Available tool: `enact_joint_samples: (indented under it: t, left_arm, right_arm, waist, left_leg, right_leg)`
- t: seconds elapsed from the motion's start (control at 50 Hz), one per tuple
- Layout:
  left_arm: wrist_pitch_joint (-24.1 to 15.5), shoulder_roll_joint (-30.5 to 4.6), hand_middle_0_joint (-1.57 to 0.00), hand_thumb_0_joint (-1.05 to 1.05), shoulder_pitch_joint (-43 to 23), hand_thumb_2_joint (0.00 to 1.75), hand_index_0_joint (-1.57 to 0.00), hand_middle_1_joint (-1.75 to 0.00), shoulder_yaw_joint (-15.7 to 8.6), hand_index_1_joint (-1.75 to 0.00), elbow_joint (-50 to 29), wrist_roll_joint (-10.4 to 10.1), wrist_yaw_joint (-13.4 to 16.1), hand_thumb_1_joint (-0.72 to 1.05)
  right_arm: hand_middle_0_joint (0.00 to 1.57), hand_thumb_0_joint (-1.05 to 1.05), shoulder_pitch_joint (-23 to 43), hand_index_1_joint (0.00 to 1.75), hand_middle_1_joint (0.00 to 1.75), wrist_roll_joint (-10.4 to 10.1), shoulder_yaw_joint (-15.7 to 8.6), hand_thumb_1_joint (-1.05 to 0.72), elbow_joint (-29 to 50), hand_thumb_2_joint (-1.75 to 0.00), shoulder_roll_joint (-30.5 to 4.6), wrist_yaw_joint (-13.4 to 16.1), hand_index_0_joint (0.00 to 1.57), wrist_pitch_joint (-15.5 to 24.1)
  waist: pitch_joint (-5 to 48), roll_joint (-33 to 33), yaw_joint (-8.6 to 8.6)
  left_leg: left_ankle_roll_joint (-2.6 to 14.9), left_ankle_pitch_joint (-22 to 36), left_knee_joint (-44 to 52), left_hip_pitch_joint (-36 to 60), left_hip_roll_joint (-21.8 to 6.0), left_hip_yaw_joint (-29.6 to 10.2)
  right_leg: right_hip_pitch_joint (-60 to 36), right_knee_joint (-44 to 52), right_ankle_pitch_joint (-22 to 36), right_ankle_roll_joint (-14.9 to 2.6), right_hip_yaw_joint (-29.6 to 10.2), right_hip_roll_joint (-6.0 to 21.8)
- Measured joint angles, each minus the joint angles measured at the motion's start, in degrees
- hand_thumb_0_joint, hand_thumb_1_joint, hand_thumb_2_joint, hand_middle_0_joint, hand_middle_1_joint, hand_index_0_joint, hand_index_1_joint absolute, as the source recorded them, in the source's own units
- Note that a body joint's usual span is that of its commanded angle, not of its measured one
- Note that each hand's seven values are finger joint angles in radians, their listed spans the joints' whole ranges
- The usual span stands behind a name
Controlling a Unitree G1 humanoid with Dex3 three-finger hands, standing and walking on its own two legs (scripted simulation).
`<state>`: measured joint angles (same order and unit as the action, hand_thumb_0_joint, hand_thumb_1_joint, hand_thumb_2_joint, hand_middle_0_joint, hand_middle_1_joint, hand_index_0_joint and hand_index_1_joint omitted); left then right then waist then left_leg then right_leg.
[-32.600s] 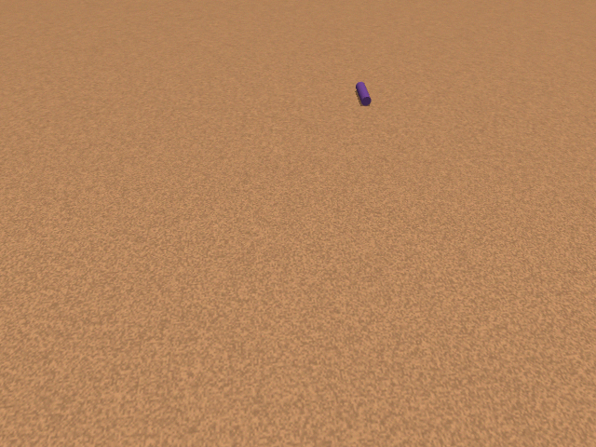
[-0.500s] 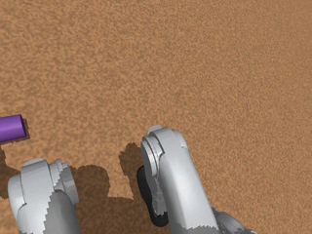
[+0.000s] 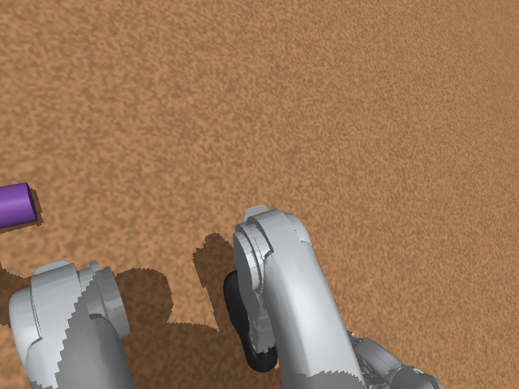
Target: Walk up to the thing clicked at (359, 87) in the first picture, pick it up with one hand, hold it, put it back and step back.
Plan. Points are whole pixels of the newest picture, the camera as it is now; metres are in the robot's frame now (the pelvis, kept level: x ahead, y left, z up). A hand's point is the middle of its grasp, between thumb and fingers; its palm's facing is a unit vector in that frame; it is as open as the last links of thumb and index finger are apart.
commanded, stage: open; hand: left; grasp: from above
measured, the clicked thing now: out of the picture +0.40 +0.32 -0.25
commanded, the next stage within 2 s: withdraw in 0.40 s
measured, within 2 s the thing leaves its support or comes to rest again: neither
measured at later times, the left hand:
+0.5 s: hand out of the picture +0.40 +0.31 -0.24, palm faces -0.45 -0.16 -0.88, open 13.8 cm
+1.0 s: hand out of the picture +0.41 +0.33 -0.08, palm faces -0.37 -0.09 -0.92, open 13.9 cm
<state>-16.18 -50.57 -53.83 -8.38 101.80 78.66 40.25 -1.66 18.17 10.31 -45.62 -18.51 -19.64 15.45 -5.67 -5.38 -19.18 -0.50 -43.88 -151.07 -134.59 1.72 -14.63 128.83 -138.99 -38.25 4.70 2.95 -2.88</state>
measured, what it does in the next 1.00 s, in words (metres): rises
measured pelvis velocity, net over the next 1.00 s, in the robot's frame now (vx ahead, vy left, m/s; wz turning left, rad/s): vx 0.00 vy -0.01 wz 0.09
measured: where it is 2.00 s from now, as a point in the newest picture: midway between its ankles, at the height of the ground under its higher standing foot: (190, 376)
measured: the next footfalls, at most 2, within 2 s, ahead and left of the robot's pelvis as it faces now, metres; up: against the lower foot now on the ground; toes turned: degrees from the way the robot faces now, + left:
none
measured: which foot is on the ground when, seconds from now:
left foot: down 0.00-1.00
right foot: down 0.00-1.00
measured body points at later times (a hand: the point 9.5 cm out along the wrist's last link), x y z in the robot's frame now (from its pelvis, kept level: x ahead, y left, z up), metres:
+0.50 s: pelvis +0.00 +0.00 +0.00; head +0.24 +0.13 +0.36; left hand +0.42 +0.31 -0.18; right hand +0.07 -0.26 -0.07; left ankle +0.05 +0.12 -0.25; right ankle +0.12 -0.15 -0.25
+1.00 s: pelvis +0.00 -0.01 +0.06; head +0.20 +0.08 +0.45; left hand +0.43 +0.33 -0.03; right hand +0.12 -0.27 -0.05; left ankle +0.05 +0.12 -0.25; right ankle +0.12 -0.15 -0.25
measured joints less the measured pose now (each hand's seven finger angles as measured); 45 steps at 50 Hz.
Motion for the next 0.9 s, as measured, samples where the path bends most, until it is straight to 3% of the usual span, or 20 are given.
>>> enact_joint_samples:
  t: [0.26,0.56,0.66,0.74,0.8,0.9]
  left_arm:
    - [-1.53,-0.49,-0.15,0.00,0.85,1.03,-0.12,-0.96,-0.02,-0.98,-1.13,0.13,-1.21,-0.45]
    - [-1.33,-0.37,-0.08,0.00,0.67,1.03,-0.07,-1.03,-0.23,-1.03,-0.20,0.85,0.08,-0.47]
    - [-0.35,0.37,-0.08,0.00,1.77,1.01,-0.08,-1.04,-2.96,-1.03,-3.17,0.63,0.53,-0.47]
    - [2.12,2.34,-0.08,0.00,3.47,1.00,-0.08,-1.04,-4.77,-1.02,-8.31,-1.28,-0.38,-0.48]
    - [4.72,5.55,-0.08,0.00,5.09,1.00,-0.08,-1.03,-1.93,-1.02,-15.03,-4.88,-3.06,-0.49]
    - [8.69,11.68,-0.09,0.00,7.35,1.01,-0.08,-1.04,2.58,-1.03,-25.50,-8.50,-10.49,-0.50]
  right_arm:
    - [0.20,0.00,-1.57,0.30,0.30,-0.24,0.72,-0.90,0.23,-0.90,0.58,-0.23,0.20,-1.22]
    - [0.20,0.00,-1.04,0.30,0.30,0.17,0.80,-0.89,0.52,-0.90,0.27,0.17,0.20,-1.24]
    - [0.20,0.00,-2.00,0.30,0.30,0.02,-0.40,-0.90,0.66,-0.90,0.16,-0.01,0.20,-1.16]
    - [0.20,0.00,-3.70,0.30,0.30,-1.13,-2.92,-0.90,0.34,-0.90,0.22,-0.85,0.20,-1.39]
    - [0.20,0.00,-5.19,0.30,0.30,-3.20,-5.38,-0.90,-0.31,-0.90,0.55,-1.32,0.20,-2.22]
    - [0.20,0.00,-6.13,0.30,0.30,-8.17,-9.71,-0.91,-0.94,-0.90,1.49,-0.68,0.20,-6.07]
  waist:
    - [0.19,0.35,0.22]
    - [0.44,0.22,-0.13]
    - [1.27,0.56,0.46]
    - [3.46,1.79,1.67]
    - [6.47,3.37,3.41]
    - [11.80,6.42,6.85]
  left_leg:
    - [-0.26,-0.18,0.26,-0.08,0.18,-0.17]
    - [-0.36,0.32,0.13,-0.33,0.06,-0.12]
    - [-0.53,0.18,0.31,-0.65,0.06,-0.09]
    - [-0.67,-0.13,0.86,-1.10,0.17,0.39]
    - [-0.65,-0.34,2.19,-1.42,0.15,1.30]
    - [-0.26,-0.28,6.78,0.06,-0.15,3.76]
  right_leg:
    - [0.07,0.16,-0.29,-0.26,0.22,0.35]
    - [0.60,-0.05,0.30,-0.33,0.13,0.10]
    - [1.06,-0.01,0.24,-0.65,0.14,0.20]
    - [1.67,0.05,-0.20,-0.96,-0.17,0.63]
    - [2.15,0.68,-0.76,-1.30,-0.71,1.18]
    - [1.28,3.59,-1.27,-1.59,-2.19,2.21]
